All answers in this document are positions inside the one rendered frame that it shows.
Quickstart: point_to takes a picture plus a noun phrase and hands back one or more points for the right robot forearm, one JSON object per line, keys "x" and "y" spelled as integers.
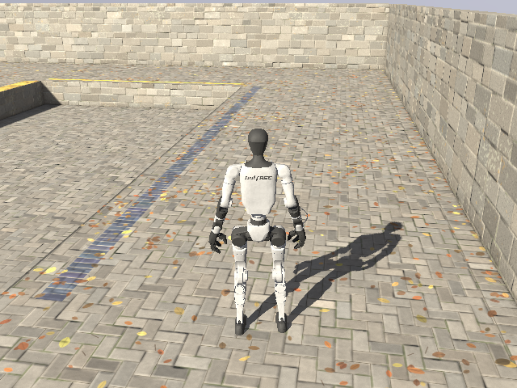
{"x": 296, "y": 216}

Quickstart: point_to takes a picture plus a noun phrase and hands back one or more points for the left robot upper arm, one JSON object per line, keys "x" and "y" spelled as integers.
{"x": 232, "y": 172}

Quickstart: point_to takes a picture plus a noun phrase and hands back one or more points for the right robot hand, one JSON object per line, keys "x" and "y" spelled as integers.
{"x": 300, "y": 236}

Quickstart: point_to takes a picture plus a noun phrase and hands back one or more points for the robot left shin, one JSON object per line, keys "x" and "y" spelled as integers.
{"x": 239, "y": 297}

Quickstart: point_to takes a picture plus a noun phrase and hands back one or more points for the humanoid robot torso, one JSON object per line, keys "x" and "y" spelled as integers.
{"x": 258, "y": 189}

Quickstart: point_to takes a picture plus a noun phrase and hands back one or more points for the left robot hand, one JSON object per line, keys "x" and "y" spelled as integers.
{"x": 213, "y": 242}

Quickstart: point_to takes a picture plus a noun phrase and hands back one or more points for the right robot upper arm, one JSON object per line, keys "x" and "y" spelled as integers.
{"x": 284, "y": 172}

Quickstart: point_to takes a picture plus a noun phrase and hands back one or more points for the left robot forearm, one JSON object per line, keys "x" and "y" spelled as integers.
{"x": 219, "y": 218}

